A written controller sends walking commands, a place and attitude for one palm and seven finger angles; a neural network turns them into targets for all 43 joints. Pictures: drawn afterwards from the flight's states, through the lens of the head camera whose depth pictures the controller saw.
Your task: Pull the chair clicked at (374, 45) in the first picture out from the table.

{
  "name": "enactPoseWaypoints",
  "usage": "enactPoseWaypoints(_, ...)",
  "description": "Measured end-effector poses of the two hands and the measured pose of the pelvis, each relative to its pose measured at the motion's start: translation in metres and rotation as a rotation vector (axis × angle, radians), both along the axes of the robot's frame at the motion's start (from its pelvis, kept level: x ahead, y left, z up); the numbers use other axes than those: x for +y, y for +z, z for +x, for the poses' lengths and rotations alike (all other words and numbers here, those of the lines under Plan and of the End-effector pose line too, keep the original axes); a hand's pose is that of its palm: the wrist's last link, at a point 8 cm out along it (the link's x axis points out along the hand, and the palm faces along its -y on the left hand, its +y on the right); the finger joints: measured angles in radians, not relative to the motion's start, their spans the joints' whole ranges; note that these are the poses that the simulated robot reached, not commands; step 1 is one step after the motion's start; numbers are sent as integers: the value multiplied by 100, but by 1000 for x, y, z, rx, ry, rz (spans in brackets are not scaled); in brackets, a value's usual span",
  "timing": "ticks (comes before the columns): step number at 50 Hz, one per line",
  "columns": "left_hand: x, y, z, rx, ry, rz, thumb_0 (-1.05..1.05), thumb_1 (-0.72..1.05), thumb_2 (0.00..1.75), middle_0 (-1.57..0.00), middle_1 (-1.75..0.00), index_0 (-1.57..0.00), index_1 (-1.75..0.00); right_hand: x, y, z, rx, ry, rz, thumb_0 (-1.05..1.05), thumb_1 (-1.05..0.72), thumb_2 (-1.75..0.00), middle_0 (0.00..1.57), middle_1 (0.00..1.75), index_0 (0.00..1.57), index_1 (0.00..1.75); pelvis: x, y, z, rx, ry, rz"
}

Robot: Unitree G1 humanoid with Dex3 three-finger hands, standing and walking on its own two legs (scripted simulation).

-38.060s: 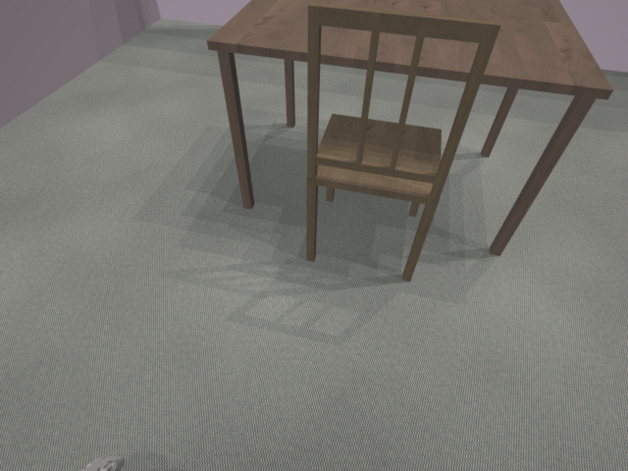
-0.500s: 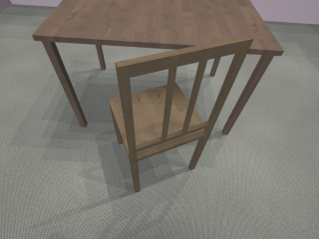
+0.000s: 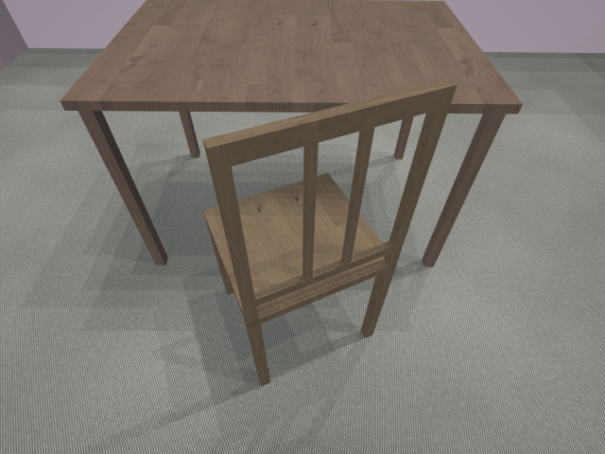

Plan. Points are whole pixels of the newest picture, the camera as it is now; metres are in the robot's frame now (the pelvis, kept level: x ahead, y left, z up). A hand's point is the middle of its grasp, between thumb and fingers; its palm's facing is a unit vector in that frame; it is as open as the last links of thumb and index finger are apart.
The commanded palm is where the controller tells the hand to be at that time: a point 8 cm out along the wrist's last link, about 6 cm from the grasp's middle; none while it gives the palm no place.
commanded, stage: let the arm hang, fingers relaxed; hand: left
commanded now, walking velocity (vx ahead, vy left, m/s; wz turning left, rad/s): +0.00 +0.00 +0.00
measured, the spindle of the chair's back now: (308, 221) +0.54 +0.02 -0.05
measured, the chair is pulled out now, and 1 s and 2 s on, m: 0.18 0.18 0.18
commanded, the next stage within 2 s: look to check the result in 0.18 s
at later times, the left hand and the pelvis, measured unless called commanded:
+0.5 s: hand out of the picture +0.00 +0.16 -0.17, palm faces +0.03 -0.98 -0.18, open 7.4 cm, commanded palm none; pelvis +0.00 +0.00 +0.00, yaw +0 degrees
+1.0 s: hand out of the picture +0.00 +0.16 -0.17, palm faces +0.03 -0.98 -0.18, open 7.4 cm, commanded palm none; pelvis +0.01 +0.00 +0.00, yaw +0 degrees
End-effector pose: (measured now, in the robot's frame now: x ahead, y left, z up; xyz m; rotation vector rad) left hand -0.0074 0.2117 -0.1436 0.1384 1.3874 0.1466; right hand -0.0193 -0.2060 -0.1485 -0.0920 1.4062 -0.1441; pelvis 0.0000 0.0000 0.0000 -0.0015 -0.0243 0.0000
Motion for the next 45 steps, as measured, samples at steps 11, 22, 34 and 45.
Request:
enactPoseWaypoints(11, 1, 1, 1, -4, 10, 0, 2, 92, 90, -20, -30, -20, -30, 0, 1, 0, 11, 1, -4, 0, -91, -90, 19, 30, 20, 30, 0, 0, 1, 2, 4, -2)
enactPoseWaypoints(22, 0, 0, -2, 17, 12, -7, 1, 92, 90, -20, -30, -20, -30, 1, 2, -4, 33, -1, -6, 0, -91, -90, 19, 30, 20, 30, 1, 1, 2, 7, 3, -1)
enactPoseWaypoints(34, 0, 0, 0, 17, 13, -8, 1, 92, 90, -20, -30, -20, -30, 3, 2, 0, 26, -4, -6, 0, -91, -90, 19, 30, 20, 30, 2, 1, 4, 5, 2, -1)
enactPoseWaypoints(45, 2, 1, 1, 15, 11, -3, 1, 92, 90, -20, -30, -20, -30, 4, 1, 3, 19, -3, -3, 0, -91, -90, 19, 30, 20, 30, 3, 1, 5, 7, 0, 0)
